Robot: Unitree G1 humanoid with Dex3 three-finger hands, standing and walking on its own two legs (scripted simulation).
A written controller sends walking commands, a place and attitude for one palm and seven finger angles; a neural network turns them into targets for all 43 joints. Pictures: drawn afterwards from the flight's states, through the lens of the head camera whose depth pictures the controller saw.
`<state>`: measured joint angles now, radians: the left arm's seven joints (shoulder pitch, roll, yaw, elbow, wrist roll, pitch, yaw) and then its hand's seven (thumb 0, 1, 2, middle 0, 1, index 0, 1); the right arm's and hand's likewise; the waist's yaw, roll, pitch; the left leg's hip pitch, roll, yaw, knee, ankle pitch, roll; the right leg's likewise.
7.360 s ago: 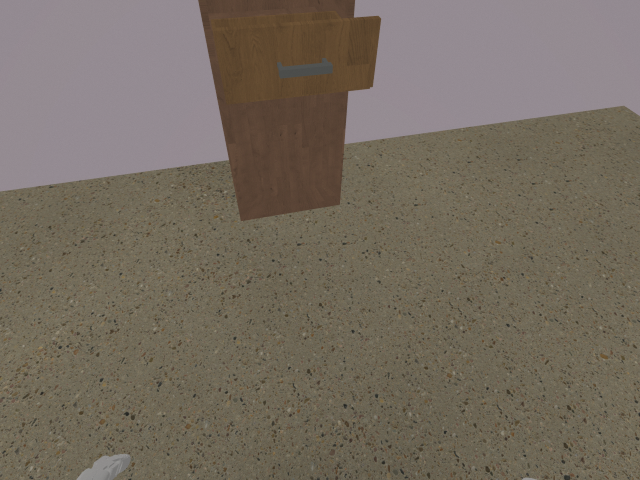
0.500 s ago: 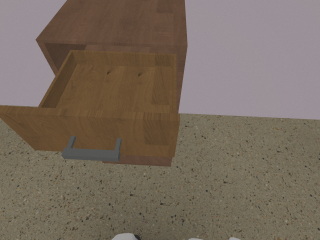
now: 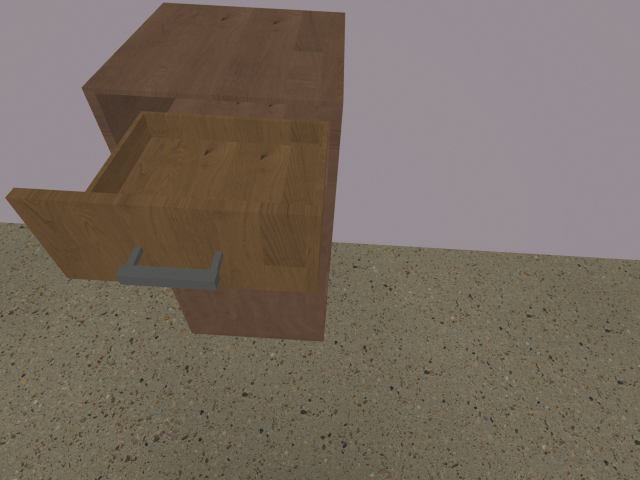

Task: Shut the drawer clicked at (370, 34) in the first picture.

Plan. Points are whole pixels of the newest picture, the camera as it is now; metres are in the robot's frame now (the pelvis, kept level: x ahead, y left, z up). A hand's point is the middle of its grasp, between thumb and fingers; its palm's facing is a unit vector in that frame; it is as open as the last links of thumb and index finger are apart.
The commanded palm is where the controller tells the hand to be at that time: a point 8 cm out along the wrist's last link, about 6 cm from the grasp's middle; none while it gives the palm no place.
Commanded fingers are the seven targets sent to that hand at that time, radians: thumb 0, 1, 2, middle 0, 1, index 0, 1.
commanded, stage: come to a stop and stand still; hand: left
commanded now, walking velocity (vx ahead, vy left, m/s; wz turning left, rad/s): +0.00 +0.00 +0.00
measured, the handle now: (173, 266) +0.38 +0.24 +0.03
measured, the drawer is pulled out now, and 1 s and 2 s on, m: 0.28 0.28 0.28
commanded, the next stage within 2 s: look again from close up in 0.52 s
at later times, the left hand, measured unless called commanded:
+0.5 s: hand out of the picture -0.06 +0.16 -0.17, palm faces +0.07 -0.99 -0.15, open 7.4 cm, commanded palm none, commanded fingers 0.00 0.90 0.90 -0.20 -0.30 -0.20 -0.30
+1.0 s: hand out of the picture +0.01 +0.22 -0.17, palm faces +0.05 -0.98 -0.21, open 7.4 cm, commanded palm none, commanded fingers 0.00 0.90 0.90 -0.20 -0.30 -0.20 -0.30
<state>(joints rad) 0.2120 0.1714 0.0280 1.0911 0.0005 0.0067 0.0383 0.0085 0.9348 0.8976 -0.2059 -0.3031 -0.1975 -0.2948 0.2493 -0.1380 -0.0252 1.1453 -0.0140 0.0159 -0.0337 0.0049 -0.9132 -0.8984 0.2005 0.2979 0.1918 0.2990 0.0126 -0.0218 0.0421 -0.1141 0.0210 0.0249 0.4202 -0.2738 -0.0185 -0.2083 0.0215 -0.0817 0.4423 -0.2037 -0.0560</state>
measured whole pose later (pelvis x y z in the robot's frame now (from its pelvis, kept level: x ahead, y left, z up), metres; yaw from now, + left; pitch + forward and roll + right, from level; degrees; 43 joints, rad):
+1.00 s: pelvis -0.01 +0.04 +0.00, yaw +0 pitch -2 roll +0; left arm 0.29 0.16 0.00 1.07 0.01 -0.02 0.04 0.01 0.91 0.90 -0.20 -0.30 -0.19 -0.29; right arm 0.33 -0.15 0.01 1.07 -0.02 -0.03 -0.02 0.01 -0.92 -0.90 0.20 0.30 0.19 0.30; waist 0.00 0.00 -0.01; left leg -0.14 -0.04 0.05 0.46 -0.28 0.05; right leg -0.24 -0.04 -0.06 0.48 -0.21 0.00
